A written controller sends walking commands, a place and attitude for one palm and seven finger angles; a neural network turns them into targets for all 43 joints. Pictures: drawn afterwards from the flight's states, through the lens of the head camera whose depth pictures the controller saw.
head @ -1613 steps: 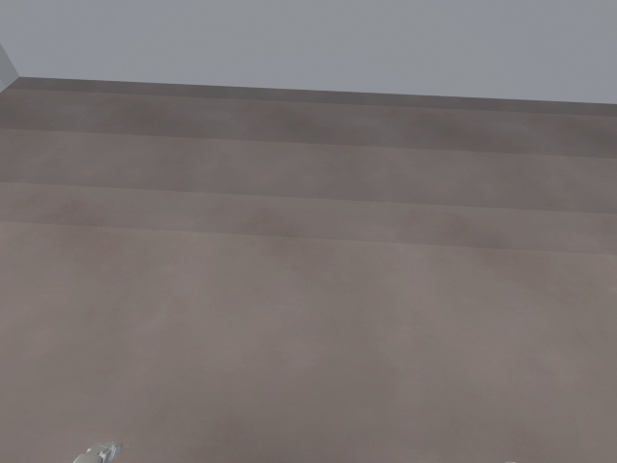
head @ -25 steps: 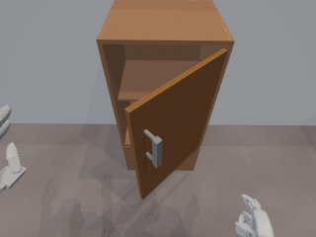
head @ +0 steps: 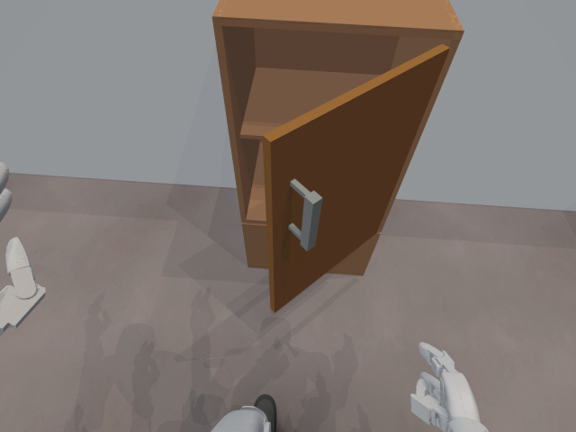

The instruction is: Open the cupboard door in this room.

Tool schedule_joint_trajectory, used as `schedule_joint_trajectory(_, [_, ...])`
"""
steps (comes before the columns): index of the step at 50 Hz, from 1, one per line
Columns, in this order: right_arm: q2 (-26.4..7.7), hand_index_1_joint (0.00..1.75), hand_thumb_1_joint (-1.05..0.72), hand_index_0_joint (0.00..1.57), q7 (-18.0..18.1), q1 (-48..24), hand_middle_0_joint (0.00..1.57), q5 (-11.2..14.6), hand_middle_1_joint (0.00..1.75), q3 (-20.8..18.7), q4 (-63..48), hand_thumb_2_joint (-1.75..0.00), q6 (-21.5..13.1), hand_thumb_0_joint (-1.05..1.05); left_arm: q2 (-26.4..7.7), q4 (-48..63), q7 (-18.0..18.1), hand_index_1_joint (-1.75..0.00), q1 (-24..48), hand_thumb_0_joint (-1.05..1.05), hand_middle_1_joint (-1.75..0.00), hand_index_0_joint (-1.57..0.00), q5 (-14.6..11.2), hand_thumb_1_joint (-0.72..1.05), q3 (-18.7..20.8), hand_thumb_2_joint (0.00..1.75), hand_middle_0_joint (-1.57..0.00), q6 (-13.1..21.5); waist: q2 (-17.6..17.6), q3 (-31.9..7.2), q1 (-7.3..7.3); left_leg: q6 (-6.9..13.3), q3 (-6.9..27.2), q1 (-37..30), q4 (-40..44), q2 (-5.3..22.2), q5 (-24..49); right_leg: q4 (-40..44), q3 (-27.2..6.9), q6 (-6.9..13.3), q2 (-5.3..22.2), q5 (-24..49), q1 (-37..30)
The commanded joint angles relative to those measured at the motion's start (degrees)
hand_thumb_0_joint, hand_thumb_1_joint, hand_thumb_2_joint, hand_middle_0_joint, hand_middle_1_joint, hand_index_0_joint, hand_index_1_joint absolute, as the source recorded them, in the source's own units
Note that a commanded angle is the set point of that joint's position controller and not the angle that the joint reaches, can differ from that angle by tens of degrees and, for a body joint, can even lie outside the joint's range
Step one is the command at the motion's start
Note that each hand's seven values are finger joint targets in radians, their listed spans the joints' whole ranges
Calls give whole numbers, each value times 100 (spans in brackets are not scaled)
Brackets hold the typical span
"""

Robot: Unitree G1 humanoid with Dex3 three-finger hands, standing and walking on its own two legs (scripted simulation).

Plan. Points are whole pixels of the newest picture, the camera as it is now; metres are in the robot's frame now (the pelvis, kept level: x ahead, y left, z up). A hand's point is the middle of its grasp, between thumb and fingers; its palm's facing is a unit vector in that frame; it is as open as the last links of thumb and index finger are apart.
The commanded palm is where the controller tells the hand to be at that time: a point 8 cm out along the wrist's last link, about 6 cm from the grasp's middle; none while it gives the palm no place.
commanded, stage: step back with the hand held close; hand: left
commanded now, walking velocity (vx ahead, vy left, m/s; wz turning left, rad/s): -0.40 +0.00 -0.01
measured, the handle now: (302, 216) +0.45 +0.03 -0.01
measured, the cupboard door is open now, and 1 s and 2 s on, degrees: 44 44 44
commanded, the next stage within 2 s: stop stepping back and stand still in 0.26 s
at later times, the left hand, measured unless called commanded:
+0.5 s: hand out of the picture +0.14 +0.27 +0.18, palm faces +0.28 -0.84 -0.46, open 7.4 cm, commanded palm +0.08 +0.32 +0.19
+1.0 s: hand out of the picture +0.10 +0.27 +0.18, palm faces +0.34 -0.82 -0.46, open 7.4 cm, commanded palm +0.03 +0.32 +0.19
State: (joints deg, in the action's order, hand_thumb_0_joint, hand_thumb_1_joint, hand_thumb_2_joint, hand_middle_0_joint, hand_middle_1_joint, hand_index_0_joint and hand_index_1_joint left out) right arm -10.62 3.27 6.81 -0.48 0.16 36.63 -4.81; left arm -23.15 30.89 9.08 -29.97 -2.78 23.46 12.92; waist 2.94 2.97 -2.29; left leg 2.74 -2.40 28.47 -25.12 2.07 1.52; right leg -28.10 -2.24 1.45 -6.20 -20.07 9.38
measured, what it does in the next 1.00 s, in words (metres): walks backwards: left foot, then right foot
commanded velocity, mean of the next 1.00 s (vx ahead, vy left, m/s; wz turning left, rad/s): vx -0.03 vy -0.02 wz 0.00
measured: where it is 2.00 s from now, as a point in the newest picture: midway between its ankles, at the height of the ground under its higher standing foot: outside the picture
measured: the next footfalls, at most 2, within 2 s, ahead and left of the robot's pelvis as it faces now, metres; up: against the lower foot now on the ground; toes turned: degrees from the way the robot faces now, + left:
left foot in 0.26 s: +0.09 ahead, +0.09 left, +0.00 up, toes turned -2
right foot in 0.64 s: -0.11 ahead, -0.07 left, +0.00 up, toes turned -9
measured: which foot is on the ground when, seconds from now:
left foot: down 0.00-0.14, up 0.16-0.24, down 0.26-0.62, up 0.64-0.78, down 0.80-1.00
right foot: down 0.00-0.28, up 0.30-0.62, down 0.64-1.00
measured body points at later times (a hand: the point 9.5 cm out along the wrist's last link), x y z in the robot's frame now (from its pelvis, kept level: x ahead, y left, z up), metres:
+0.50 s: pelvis -0.08 +0.03 +0.02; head -0.05 +0.07 +0.46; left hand +0.12 +0.31 +0.20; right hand +0.08 -0.20 -0.05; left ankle +0.05 +0.09 -0.73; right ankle -0.17 -0.10 -0.67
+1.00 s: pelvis -0.14 +0.03 +0.01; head -0.14 +0.04 +0.46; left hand +0.07 +0.31 +0.21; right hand -0.03 -0.21 -0.08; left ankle -0.08 +0.14 -0.73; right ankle -0.17 -0.06 -0.71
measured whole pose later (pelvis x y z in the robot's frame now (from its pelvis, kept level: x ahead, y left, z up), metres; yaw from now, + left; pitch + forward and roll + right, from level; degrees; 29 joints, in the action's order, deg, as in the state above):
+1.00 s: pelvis -0.14 +0.03 +0.01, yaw -5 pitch -1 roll +0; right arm -9.3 3.5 15.3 -1.1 0.9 37.0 -9.5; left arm -25.0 29.1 9.6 -30.8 -1.8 24.9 10.2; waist -2.2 0.5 3.2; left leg 1.0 -3.5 16.5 -28.1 0.6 -10.5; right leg -41.9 2.1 0.0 -0.5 -25.5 15.8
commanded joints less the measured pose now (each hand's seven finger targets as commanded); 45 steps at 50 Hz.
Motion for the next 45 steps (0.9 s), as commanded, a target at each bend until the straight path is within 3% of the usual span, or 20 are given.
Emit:
schedule_joint_trajectory(1, [-861,30,-90,20,153,-374,20,89,30,-383,-972,-90,-240,0,-1412,1130,30,-30,326,0,-30,-20,-111,90,889,90,-20,321,-127,-1505,258,-48,479,-2842,-221,483,-161,490,-293,-299,666,1462,1458])
schedule_joint_trajectory(4, [-804,30,-90,20,136,-474,20,-5,30,-325,-1078,-90,-113,0,-1440,905,-6,-30,19,0,-30,-20,-196,90,1010,90,-20,316,420,-840,237,-172,810,-1780,420,561,-1895,671,-402,80,575,-378,1439])
schedule_joint_trajectory(6, [-776,30,-90,20,116,-321,20,9,30,-356,-1029,-90,-34,0,-1481,848,17,-30,14,0,-30,-20,-182,90,967,90,-20,349,-219,-559,312,-478,445,-2248,-1004,75,-1996,1637,-1161,497,1238,-1767,2771])
schedule_joint_trajectory(8, [-698,30,-90,20,111,-323,20,-30,30,-326,-926,-90,-52,0,-1458,801,82,-30,83,0,-30,-20,-71,90,844,90,-20,323,-921,-226,271,-547,371,-2122,-2658,-307,-1862,2060,-1492,809,1974,-961,3326])
schedule_joint_trajectory(11, [-709,30,-90,20,182,-359,20,-27,30,-169,-963,-90,-47,0,-1344,611,12,-30,591,0,-30,-20,65,90,645,90,-20,254,-759,326,314,-403,475,-938,-919,-116,-1780,943,-785,381,1429,2470,1662])
schedule_joint_trajectory(12, [-823,30,-90,20,258,-450,20,5,30,-161,-911,-90,-25,0,-1287,710,-17,-30,842,0,-30,-20,88,90,489,90,-20,273,-11,392,361,-343,510,-1227,114,-58,-214,361,-371,52,970,2505,1528])
schedule_joint_trajectory(14, [-961,30,-90,20,218,-175,20,75,30,-303,-989,-90,-124,0,-1496,862,-50,-30,846,0,-30,-20,18,90,728,90,-20,372,564,-807,143,29,1225,-2158,571,947,2238,-626,-130,-193,245,903,888])
schedule_joint_trajectory(16, [-960,30,-90,20,104,-158,20,-115,30,-391,-1033,-90,-330,0,-1394,1257,-91,-30,382,0,-30,-20,-37,90,770,90,-20,424,1335,-1844,67,188,2309,-1882,1272,1645,800,-2401,-271,-128,29,-1329,576])
schedule_joint_trajectory(19, [-912,30,-90,20,2,46,20,-69,30,-460,-950,-90,-532,0,-1216,1586,-18,-30,-227,0,-30,-20,-68,90,760,90,-20,373,442,-2007,112,502,1840,-2142,1165,1534,-596,-2873,-278,-136,178,-901,983])
schedule_joint_trajectory(22, [-837,30,-90,20,6,-20,20,-72,30,-377,-1008,-90,-575,0,-1381,1860,116,-30,-439,0,-30,-20,-82,90,1028,90,-20,187,965,-1636,158,140,1485,-1528,1974,1099,-3100,-2509,257,-130,108,-794,662])
schedule_joint_trajectory(27, [-705,30,-90,20,138,133,20,-157,30,-256,-918,-90,-546,0,-1406,1541,200,-30,-630,0,-30,-20,-95,90,993,90,-20,-51,1566,-1241,226,-730,693,-1320,2260,405,-3451,-118,1026,65,-280,-1257,-415])
schedule_joint_trajectory(29, [-624,30,-90,20,130,192,20,-136,30,-200,-849,-90,-438,0,-1356,1331,142,-30,-745,0,-30,-20,-111,90,886,90,-20,-128,730,-1190,262,-843,-14,-1392,1037,-75,-2580,1388,756,265,195,-631,-576])
schedule_joint_trajectory(31, [-718,30,-90,20,102,124,20,-172,30,-204,-730,-90,-248,0,-1627,1397,127,-30,-430,0,-30,-20,-149,90,1094,90,-20,-140,-800,-915,275,-519,221,-2069,-2026,-235,-1657,2228,-1093,850,2015,-909,1833])
schedule_joint_trajectory(32, [-749,30,-90,20,87,-30,20,-259,30,-139,-697,-90,-254,0,-1632,1319,186,-30,-34,0,-30,-20,-140,90,1188,90,-20,-122,-562,-823,231,-475,402,-1534,-2517,-88,-1680,2220,-1369,1121,2448,-813,1919])
schedule_joint_trajectory(34, [-904,30,-90,20,90,217,20,8,30,-325,-664,-90,-338,0,-898,538,58,-30,558,0,-30,-20,-89,90,375,90,-20,-234,-1610,-216,412,-469,573,-518,-2931,-74,-1600,1865,-1289,915,2028,-1352,1433])
schedule_joint_trajectory(38, [-816,30,-90,20,292,5,20,32,30,-168,-607,-90,-482,0,-1053,231,122,-30,1330,0,-30,-20,126,90,340,90,-20,-128,-556,277,345,-143,-4,-1216,-691,9,-1994,889,-584,557,1714,-387,1081])
schedule_joint_trajectory(40, [-914,30,-90,20,321,94,20,23,30,-205,-731,-90,-544,0,-1118,559,128,-30,1368,0,-30,-20,133,90,416,90,-20,-32,327,70,324,106,518,-1859,-90,260,-1701,-91,-156,209,1115,335,1186])
schedule_joint_trajectory(41, [-976,30,-90,20,309,132,20,47,30,-233,-845,-90,-569,0,-1162,849,135,-30,1345,0,-30,-20,126,90,507,90,-20,26,720,-94,314,326,1261,-2141,44,695,-1082,-699,88,9,760,658,1370])
schedule_joint_trajectory(43, [-736,30,-90,20,239,256,20,-79,30,-174,-731,-90,-728,0,-1325,1322,99,-30,1152,0,-30,-20,91,90,694,90,-20,224,1283,-434,446,664,3277,-2153,1373,1597,-2106,-2394,240,-127,444,-1195,1755])
schedule_joint_trajectory(45, [-729,30,-90,20,132,224,20,-91,30,-221,-721,-90,-850,0,-1320,1336,124,-30,583,0,-30,-20,101,90,834,90,-20,229,540,-418,302,792,2756,-1544,1409,1593,-2281,-2433,-19,-107,712,-878,1423])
